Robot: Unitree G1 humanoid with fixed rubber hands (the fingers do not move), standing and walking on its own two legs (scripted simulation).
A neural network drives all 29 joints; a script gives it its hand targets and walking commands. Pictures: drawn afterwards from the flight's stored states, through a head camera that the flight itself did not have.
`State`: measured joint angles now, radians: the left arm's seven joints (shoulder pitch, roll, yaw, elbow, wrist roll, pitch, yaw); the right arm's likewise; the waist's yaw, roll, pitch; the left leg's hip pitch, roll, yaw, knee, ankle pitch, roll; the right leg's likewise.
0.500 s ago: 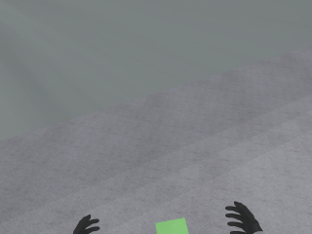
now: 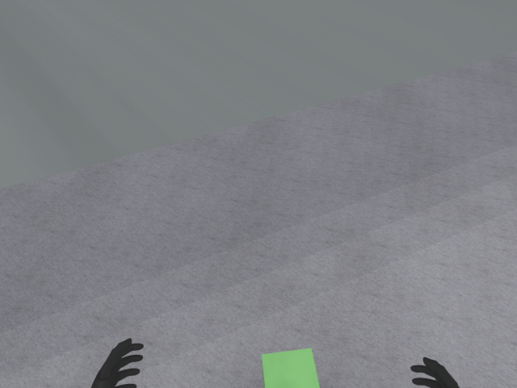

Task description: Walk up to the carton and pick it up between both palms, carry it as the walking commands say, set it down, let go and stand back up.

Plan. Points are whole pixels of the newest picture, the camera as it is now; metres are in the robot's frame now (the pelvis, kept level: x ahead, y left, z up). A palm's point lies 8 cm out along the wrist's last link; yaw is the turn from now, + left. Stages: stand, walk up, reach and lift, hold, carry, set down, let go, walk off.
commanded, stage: stand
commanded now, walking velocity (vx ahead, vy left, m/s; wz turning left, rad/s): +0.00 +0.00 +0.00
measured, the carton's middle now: out of the picture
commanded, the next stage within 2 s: none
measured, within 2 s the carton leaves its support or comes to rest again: rests again in 0.84 s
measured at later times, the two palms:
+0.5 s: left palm (89, 379) +0.18 +0.29 -0.07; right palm (432, 353) +0.19 -0.24 -0.06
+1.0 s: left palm out of the picture +0.17 +0.29 -0.09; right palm (446, 386) +0.15 -0.26 -0.10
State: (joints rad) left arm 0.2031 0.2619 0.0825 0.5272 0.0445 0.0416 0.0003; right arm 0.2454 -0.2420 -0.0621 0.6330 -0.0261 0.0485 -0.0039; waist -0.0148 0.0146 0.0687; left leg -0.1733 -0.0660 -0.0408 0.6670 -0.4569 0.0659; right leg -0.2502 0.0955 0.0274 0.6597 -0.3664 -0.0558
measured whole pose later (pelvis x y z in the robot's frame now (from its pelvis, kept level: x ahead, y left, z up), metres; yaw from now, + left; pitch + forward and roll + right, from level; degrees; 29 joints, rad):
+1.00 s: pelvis +0.06 +0.01 +0.00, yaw +1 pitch -2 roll -1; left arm 0.30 0.30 0.08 0.60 0.03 0.00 0.04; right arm 0.31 -0.25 -0.06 0.70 -0.03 -0.01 -0.08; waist -0.01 0.00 0.05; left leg -0.34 -0.07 -0.08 1.03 -0.52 -0.03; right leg -0.33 0.05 0.02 0.70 -0.33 -0.06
